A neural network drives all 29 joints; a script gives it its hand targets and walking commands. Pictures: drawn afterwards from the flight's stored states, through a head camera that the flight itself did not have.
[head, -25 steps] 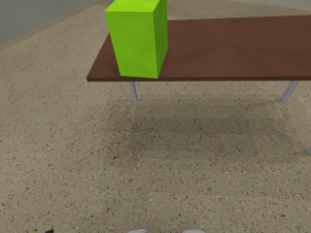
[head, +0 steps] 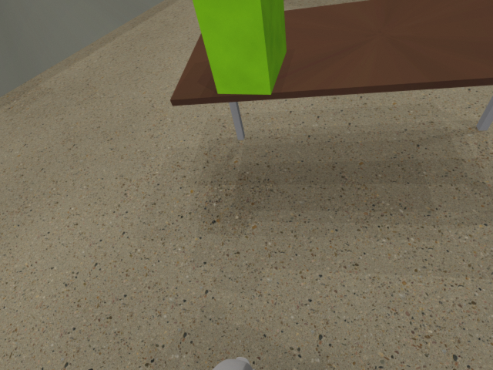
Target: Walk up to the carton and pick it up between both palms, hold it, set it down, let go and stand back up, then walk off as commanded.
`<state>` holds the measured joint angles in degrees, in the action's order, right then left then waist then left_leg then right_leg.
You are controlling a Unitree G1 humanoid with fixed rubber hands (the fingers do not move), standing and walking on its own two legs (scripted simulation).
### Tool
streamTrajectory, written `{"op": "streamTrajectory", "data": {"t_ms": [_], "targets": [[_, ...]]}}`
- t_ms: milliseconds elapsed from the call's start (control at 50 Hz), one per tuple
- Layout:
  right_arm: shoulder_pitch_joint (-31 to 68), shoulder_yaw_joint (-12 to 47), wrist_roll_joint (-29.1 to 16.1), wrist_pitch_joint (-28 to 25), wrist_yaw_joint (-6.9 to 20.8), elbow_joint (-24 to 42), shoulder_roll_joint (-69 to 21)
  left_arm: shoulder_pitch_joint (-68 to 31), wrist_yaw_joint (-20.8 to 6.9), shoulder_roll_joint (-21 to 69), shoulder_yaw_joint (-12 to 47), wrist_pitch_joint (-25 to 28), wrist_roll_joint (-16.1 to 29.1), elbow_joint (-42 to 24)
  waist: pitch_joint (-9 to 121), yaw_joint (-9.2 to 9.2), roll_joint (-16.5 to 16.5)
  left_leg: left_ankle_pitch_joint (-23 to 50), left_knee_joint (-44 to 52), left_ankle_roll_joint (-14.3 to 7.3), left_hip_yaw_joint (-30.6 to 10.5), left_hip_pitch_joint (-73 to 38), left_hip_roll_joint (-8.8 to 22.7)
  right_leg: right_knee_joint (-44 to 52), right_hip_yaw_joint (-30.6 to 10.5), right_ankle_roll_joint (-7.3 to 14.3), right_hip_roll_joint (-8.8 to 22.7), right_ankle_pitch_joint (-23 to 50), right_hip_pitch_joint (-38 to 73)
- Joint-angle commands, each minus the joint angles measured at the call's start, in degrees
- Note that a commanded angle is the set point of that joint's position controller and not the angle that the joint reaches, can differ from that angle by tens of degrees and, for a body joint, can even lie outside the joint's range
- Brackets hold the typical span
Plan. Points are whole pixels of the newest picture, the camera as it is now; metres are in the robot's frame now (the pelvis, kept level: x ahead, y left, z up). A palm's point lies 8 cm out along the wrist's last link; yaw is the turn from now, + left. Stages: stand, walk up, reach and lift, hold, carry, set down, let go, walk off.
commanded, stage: walk off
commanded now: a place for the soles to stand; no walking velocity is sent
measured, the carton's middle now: (247, 29) +1.05 +0.02 +0.06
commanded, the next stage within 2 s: stand in 0.72 s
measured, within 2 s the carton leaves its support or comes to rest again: neither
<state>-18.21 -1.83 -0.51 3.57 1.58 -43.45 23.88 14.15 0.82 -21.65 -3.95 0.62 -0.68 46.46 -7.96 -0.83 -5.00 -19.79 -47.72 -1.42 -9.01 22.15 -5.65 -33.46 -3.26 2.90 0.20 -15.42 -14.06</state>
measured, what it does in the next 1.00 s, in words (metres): walks ahead: left foot, then right foot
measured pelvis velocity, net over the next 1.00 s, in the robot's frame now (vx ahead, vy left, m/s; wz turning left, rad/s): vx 0.10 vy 0.06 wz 0.00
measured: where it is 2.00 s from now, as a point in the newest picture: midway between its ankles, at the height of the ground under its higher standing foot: outside the picture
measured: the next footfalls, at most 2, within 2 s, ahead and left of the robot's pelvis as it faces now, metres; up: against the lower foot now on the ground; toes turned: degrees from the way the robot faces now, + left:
left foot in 0.12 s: +0.10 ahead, +0.16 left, +0.00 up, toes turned -10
right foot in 0.42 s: +0.13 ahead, -0.07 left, +0.00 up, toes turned +3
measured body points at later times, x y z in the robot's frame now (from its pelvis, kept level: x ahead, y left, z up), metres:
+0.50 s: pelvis +0.03 +0.04 +0.00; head +0.04 +0.01 +0.45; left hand +0.12 +0.37 -0.08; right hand +0.09 -0.27 -0.13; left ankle +0.05 +0.17 -0.72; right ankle +0.05 -0.07 -0.73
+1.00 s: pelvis +0.10 +0.06 +0.00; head +0.12 +0.04 +0.44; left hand +0.19 +0.38 -0.10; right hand +0.22 -0.25 -0.11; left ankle +0.13 +0.21 -0.73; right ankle +0.09 -0.07 -0.73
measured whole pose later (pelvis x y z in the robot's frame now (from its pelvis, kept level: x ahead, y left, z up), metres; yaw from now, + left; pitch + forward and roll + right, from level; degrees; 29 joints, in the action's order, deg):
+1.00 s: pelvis +0.10 +0.06 +0.00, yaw +0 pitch -2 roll +1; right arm -12.6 -1.8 -0.5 -1.4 -0.3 -43.5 23.4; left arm 13.9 -0.5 -22.4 -2.0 1.3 -0.7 47.3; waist -3.9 -0.3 -1.8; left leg -14.6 -31.9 1.6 -7.9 15.6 -1.9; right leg -34.2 -3.4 -0.4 0.0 -19.6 -12.8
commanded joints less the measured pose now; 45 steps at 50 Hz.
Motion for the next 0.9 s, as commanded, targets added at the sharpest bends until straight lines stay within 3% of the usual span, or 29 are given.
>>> {"op": "streamTrajectory", "data": {"t_ms": [0,40,80,100,120,140,180,200,240,280,300,360,400,420,440,460,480,540,600,640,660,700,720,740,760,780,800,840,880], "targets": [[-5.8,-6.2,2.6,-2.4,0.0,-0.3,9.6,-5.0,-0.2,-18.5,-4.0,2.3,-2.0,-3.0,6.2,-1.65,17.9,-3.3,9.0,0.1,4.1,-5.1,6.1,16.8,-14.7,6.5,12.7,-25.5,-1.8],[-8.2,-6.4,2.8,-3.3,0.0,-1.5,9.4,-6.5,-0.2,-16.6,-3.5,1.9,-1.9,-3.0,5.9,-3.86,12.7,0.6,13.3,-1.1,6.4,-15.1,4.4,12.9,-9.1,4.3,9.7,-26.5,-10.5],[-10.8,-6.6,3.4,-3.8,-0.4,-2.4,10.1,-5.1,0.0,-13.5,-2.9,1.2,-1.7,-2.3,4.6,-4.47,3.4,-10.1,21.9,-1.8,-0.4,-18.0,4.3,-3.0,-3.8,2.3,4.7,-24.9,-15.1],[-11.5,-6.9,4.2,-4.1,-0.9,-0.7,12.3,-3.4,0.4,-12.2,-2.7,1.3,-1.5,-3.2,3.0,-4.87,-4.8,-22.7,28.8,-2.8,-14.8,-15.6,11.3,-17.7,-0.5,0.6,-1.0,-23.1,-20.1],[-5.5,-7.6,3.3,-4.6,-0.9,1.7,18.5,-2.2,0.6,-12.2,-2.4,0.8,-1.5,-5.1,1.8,-3.36,-10.2,-42.7,40.5,-6.2,-37.6,-8.3,22.3,-27.4,-1.0,-2.0,-5.2,-20.3,-24.0],[-2.7,-7.4,3.3,-4.4,-0.8,2.0,19.7,-2.2,0.8,-16.5,-3.9,1.2,-1.6,-4.4,-2.8,-1.35,-2.0,-42.2,43.8,-7.2,-40.2,0.1,22.2,-28.8,-5.3,-1.3,-3.1,-15.8,-17.9],[2.7,-5.6,3.0,-5.5,-1.0,2.7,14.5,2.6,-0.2,-14.5,-3.1,1.3,-1.1,-1.5,-1.1,2.33,-1.7,-26.4,37.2,-5.3,-25.4,-2.8,15.9,-23.5,-2.4,-2.8,0.9,-8.3,-15.1],[2.2,-5.7,3.1,-6.0,-1.1,3.4,13.1,2.9,-0.7,-13.5,-3.3,1.9,-1.4,-1.4,3.0,1.59,-0.7,-19.8,34.6,-5.6,-21.0,-7.0,13.5,-20.2,-0.8,-2.7,1.5,-7.4,-13.9],[0.8,-6.2,2.9,-5.9,-1.1,2.8,13.4,1.7,-1.3,-13.5,-3.6,1.7,-1.2,-1.3,4.2,-0.32,-2.9,-11.4,33.1,-5.3,-18.2,-8.9,12.6,-16.3,0.6,-3.8,0.0,-6.3,-11.5],[-0.6,-6.3,2.8,-5.5,-1.1,2.7,14.4,0.5,-1.3,-12.4,-3.1,1.8,-0.8,-1.7,7.8,-1.04,-2.7,-9.5,30.2,-8.6,-18.0,-12.3,13.8,-9.3,1.6,-2.8,0.0,-9.0,-10.0],[0.1,-6.7,2.8,-5.2,-0.9,2.8,14.7,1.0,-1.3,-12.7,-2.9,1.9,-0.9,-1.0,8.3,-1.39,-3.5,-11.4,31.8,-8.1,-17.5,-10.7,13.6,-7.5,2.3,-2.7,-1.0,-8.8,-6.3],[3.3,-6.1,2.3,-4.7,-0.5,3.6,14.5,3.9,-1.4,-11.0,-3.4,2.0,-0.9,0.5,6.8,1.17,-2.7,-17.9,32.4,-6.7,-13.9,-1.8,12.7,1.6,5.0,-1.7,-2.4,-7.2,4.3],[4.2,-4.9,2.0,-4.6,-0.4,3.5,10.9,5.3,-0.7,-11.3,-2.8,2.7,-0.7,1.2,7.9,2.43,2.6,-9.1,24.4,-3.3,-7.2,2.4,8.2,9.1,-0.3,-0.1,-0.7,-6.2,12.3],[4.0,-4.5,1.9,-4.5,-0.7,3.8,9.3,7.6,-0.4,-12.6,-3.3,2.8,-0.8,1.2,8.1,4.15,7.3,-10.4,17.7,-1.7,-4.4,8.3,5.4,14.7,-10.7,2.1,4.0,-17.1,14.2],[4.4,-4.0,1.7,-4.9,-0.8,3.9,7.0,7.9,-0.2,-17.2,-4.2,3.5,-1.7,0.5,7.7,4.68,16.2,-7.8,4.1,-0.1,2.5,12.2,-0.7,20.7,-23.9,6.2,13.2,-25.8,14.0],[3.7,-4.7,2.1,-5.0,-1.2,2.4,8.9,4.4,-0.3,-18.3,-4.6,3.5,-1.9,0.0,5.9,3.44,11.9,-6.3,-0.6,0.1,-0.2,12.0,2.4,21.5,-27.2,8.9,18.1,-25.1,9.8],[0.6,-4.9,1.4,-5.1,-1.0,1.2,9.3,2.4,-0.2,-18.0,-4.3,3.8,-1.6,-0.2,6.0,2.08,11.9,-6.3,-1.7,0.1,-1.0,12.2,3.1,20.2,-25.8,9.9,18.0,-21.1,12.0],[-0.7,-5.5,1.3,-5.3,-0.4,1.7,10.4,1.7,-0.6,-17.4,-3.5,3.9,-1.3,-2.3,3.5,1.21,10.0,-4.7,-1.3,1.2,2.4,10.0,6.1,17.0,-15.7,9.1,14.2,-8.9,9.4],[1.0,-4.9,1.1,-5.7,-0.1,0.8,9.9,1.1,-0.9,-16.7,-2.9,3.3,-1.6,-2.4,2.6,1.78,14.5,-7.1,7.0,0.6,5.5,3.9,6.4,13.2,-10.6,8.4,11.8,2.1,6.7],[0.7,-4.5,0.9,-6.4,-0.7,0.0,8.4,-1.1,-1.2,-15.2,-2.2,2.6,-1.4,-3.0,3.7,0.41,17.4,-1.3,17.9,0.2,6.9,-2.9,5.7,9.0,-5.7,7.2,8.5,8.2,6.6],[-2.0,-4.8,1.2,-7.0,-1.0,-0.2,8.3,-1.6,-1.3,-14.3,-1.8,2.0,-0.8,-4.3,7.5,-0.46,13.3,4.8,23.1,-0.1,8.9,-8.9,3.8,4.9,-3.0,6.3,6.5,8.8,5.9],[-1.5,-4.9,2.4,-7.7,-2.2,-0.2,9.0,-1.5,-0.7,-11.6,-1.1,1.8,0.3,-3.5,11.0,-0.77,7.0,18.3,23.8,-1.2,-2.3,-21.9,8.1,-6.2,-3.1,2.3,5.3,19.6,-3.8],[-0.7,-5.2,3.0,-8.1,-2.9,0.9,12.6,-1.0,-0.7,-10.1,-0.3,1.6,1.0,-4.9,12.5,0.00,-1.0,28.7,23.2,-3.0,-16.5,-23.3,17.7,-10.6,-3.2,-1.0,2.2,8.2,-9.9],[1.4,-4.8,1.9,-7.8,-2.9,1.4,13.5,2.6,-0.2,-9.8,-0.8,0.8,1.1,-2.8,11.9,1.55,-2.7,29.0,25.0,-6.8,-24.5,-19.4,23.5,-10.0,-2.4,-1.5,-0.2,-11.8,-9.7],[3.3,-4.5,1.8,-7.5,-2.6,0.9,12.2,1.4,-0.1,-11.6,-1.5,1.0,0.7,-1.4,9.6,1.77,1.3,25.6,24.9,-10.5,-21.2,-13.9,22.4,-9.4,-1.0,-0.9,0.3,-16.6,-5.5],[4.4,-4.4,2.2,-7.3,-2.6,1.1,12.2,0.9,-0.5,-11.0,-1.4,1.5,0.7,-1.7,9.0,2.26,2.4,26.9,22.6,-10.3,-16.2,-12.3,19.8,-5.5,-0.3,-0.3,0.8,-14.4,-3.6],[6.4,-4.1,2.2,-6.9,-2.4,0.3,12.4,1.2,-0.6,-10.3,-1.2,1.8,0.8,-0.8,8.1,2.98,2.7,26.9,20.8,-7.6,-11.0,-10.7,16.4,4.0,0.8,-0.2,1.7,-3.8,-1.2],[6.7,-3.7,0.9,-6.6,-2.5,0.8,9.9,-0.3,-0.7,-12.4,-1.6,2.8,0.2,-1.4,11.6,1.52,3.7,29.9,14.3,-2.2,-2.2,-10.1,9.8,8.5,-5.3,1.3,5.0,19.3,6.3],[4.4,-3.6,0.9,-6.3,-2.6,-0.1,8.9,-2.9,-0.4,-15.2,-1.7,2.7,0.4,-1.7,13.5,0.05,5.0,21.4,15.1,-1.2,0.2,-12.4,7.9,6.1,-7.2,2.9,7.5,18.1,3.3]]}}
